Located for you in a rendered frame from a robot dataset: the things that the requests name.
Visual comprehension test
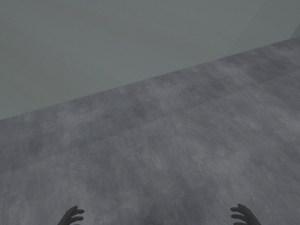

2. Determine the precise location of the robot left hand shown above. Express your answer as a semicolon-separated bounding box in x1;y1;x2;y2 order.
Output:
57;205;84;225

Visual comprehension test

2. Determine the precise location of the robot right hand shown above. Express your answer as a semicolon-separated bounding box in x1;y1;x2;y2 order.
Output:
230;203;261;225

